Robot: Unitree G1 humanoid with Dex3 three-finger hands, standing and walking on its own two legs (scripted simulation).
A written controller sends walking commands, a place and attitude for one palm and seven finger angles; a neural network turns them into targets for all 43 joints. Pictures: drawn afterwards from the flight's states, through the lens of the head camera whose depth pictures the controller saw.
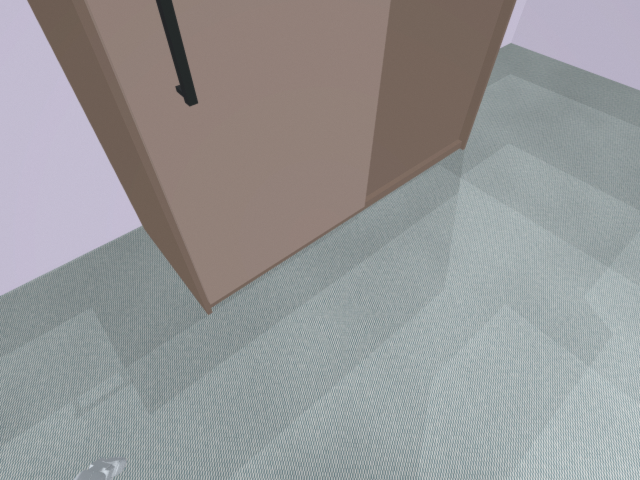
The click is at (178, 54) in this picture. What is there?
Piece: wardrobe's sliding door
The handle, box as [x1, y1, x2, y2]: [156, 0, 197, 105]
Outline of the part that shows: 156,0 180,83 179,85 175,86 176,90 184,97 184,100 188,105 197,103 171,0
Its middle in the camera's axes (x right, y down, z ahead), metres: -0.29 -0.39 +0.71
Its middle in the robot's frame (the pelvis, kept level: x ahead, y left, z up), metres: +0.81 +0.33 +0.19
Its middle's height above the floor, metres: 0.96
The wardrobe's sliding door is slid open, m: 0.00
